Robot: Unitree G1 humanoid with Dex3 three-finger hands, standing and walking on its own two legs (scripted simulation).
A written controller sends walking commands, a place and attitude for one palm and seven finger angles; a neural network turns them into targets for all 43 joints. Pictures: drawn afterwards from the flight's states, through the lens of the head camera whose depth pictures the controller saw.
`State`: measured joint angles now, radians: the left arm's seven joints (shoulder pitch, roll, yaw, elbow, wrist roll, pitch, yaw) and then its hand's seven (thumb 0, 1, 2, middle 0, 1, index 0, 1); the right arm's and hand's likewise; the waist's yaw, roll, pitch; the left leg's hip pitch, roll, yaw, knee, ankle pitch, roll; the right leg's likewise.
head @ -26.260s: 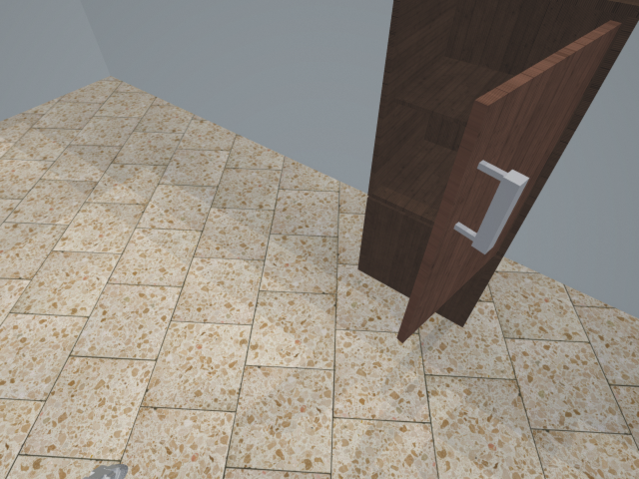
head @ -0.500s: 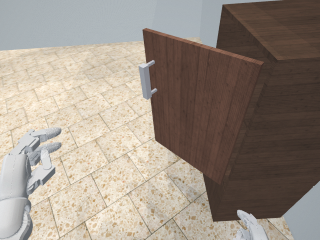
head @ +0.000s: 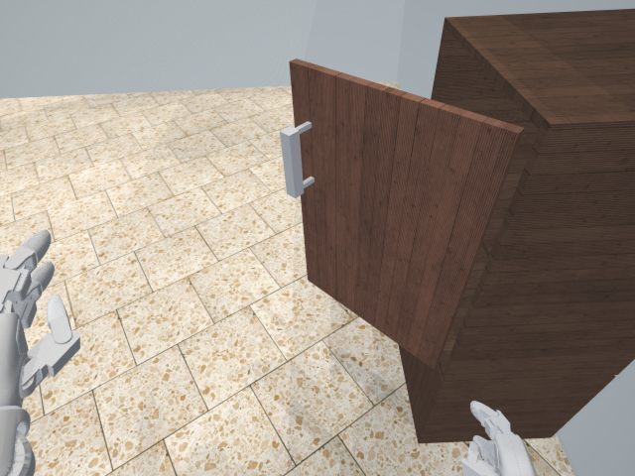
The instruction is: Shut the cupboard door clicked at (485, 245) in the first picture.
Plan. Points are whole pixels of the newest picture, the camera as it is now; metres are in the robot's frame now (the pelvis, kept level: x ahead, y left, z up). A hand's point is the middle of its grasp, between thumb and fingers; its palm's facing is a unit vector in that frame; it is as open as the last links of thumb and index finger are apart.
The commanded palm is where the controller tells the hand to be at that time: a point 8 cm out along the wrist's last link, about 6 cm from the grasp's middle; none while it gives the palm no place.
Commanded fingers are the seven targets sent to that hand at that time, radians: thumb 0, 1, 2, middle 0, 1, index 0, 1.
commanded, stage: step back with the hand held close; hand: left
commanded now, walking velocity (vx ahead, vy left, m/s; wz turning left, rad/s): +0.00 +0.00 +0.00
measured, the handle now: (300, 159) +0.66 +0.12 +0.07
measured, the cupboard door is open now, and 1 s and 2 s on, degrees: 45 45 45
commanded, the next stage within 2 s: stop stepping back and stand still in 1.46 s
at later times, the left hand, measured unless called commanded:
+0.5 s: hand (49, 350) +0.18 +0.29 +0.15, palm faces +0.38 -0.78 -0.50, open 7.4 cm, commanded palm +0.12 +0.32 +0.17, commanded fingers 0.00 0.90 0.90 -0.20 -0.30 -0.20 -0.30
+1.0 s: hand out of the picture +0.11 +0.29 +0.16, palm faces +0.50 -0.76 -0.43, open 7.4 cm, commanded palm +0.04 +0.32 +0.17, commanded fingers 0.00 0.90 0.90 -0.20 -0.30 -0.20 -0.30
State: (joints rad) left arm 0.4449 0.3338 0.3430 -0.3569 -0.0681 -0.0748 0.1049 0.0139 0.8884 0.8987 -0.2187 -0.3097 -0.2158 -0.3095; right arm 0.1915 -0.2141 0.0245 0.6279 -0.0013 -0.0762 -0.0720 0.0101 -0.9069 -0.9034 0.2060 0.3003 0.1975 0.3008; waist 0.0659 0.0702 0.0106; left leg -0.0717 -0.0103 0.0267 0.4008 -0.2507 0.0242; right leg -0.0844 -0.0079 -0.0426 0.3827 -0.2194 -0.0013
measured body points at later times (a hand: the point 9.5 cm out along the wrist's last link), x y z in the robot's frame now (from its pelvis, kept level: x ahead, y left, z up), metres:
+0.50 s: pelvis -0.03 +0.02 -0.01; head -0.02 +0.02 +0.44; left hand +0.15 +0.33 +0.18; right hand +0.14 -0.23 -0.09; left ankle -0.02 +0.10 -0.74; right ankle +0.00 -0.12 -0.74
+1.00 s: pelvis -0.09 +0.02 -0.03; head -0.09 +0.03 +0.42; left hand +0.08 +0.33 +0.18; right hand +0.07 -0.22 -0.11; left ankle -0.02 +0.10 -0.74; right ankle +0.00 -0.12 -0.74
